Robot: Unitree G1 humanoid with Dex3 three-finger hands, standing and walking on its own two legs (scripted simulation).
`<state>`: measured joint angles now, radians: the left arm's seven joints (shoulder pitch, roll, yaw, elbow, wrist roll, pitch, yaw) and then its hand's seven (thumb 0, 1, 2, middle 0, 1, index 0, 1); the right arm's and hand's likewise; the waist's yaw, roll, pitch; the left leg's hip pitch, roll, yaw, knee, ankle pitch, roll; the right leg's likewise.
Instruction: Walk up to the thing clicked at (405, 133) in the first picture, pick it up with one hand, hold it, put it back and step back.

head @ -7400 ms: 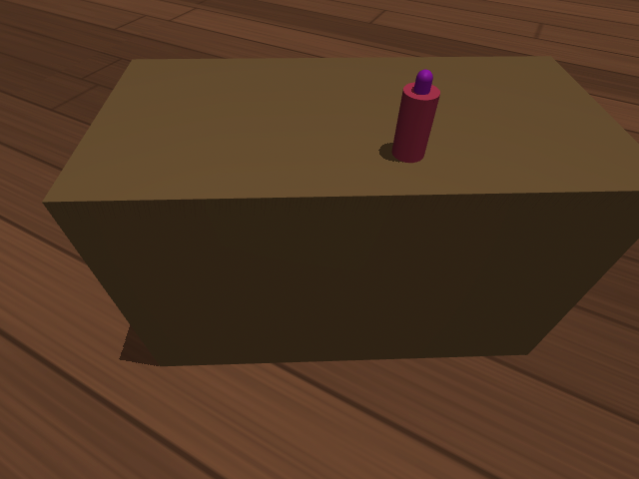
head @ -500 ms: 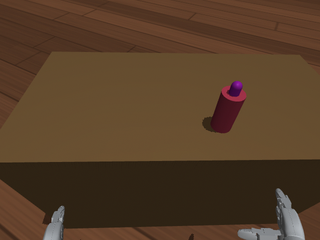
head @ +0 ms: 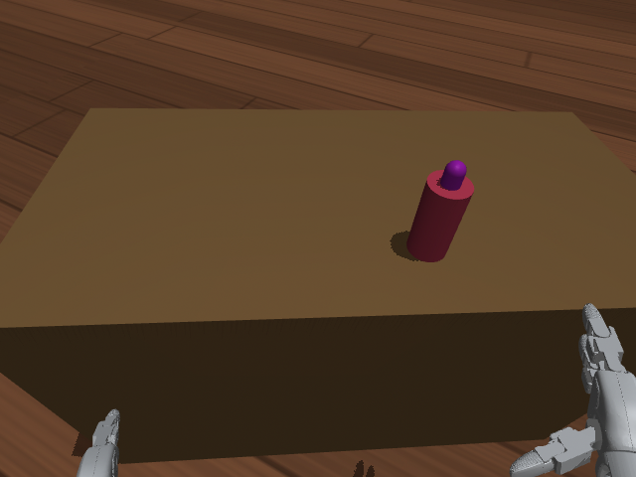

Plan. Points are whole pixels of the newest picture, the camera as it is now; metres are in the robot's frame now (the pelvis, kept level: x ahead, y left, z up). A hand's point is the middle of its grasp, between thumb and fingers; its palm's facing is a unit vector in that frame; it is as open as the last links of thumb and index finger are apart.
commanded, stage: rise first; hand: right
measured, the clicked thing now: (440, 209) +0.48 -0.22 +0.06
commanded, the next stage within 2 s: go down in 0.76 s
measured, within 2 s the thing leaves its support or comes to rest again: neither
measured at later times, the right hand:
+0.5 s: hand (589, 392) +0.17 -0.26 +0.10, palm faces +0.37 +0.84 -0.40, open 17.5 cm
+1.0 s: hand (611, 375) +0.17 -0.27 +0.14, palm faces +0.41 +0.82 -0.40, open 17.4 cm
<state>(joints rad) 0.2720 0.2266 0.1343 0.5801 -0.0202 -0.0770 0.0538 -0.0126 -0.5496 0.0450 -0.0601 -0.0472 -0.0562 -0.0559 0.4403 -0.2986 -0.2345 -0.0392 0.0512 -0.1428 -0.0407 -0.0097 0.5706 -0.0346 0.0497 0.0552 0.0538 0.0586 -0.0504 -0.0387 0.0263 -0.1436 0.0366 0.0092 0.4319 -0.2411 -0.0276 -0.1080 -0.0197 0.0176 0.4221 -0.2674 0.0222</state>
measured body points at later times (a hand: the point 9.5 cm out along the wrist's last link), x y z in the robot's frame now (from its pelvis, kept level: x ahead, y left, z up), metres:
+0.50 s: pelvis -0.02 +0.00 +0.00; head -0.02 +0.02 +0.45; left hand +0.14 +0.26 -0.09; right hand +0.15 -0.31 +0.13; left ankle +0.00 +0.14 -0.74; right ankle -0.02 -0.13 -0.74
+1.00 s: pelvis -0.01 +0.00 +0.00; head -0.03 +0.02 +0.45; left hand +0.15 +0.26 -0.08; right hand +0.15 -0.31 +0.16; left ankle +0.00 +0.14 -0.74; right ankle -0.02 -0.13 -0.74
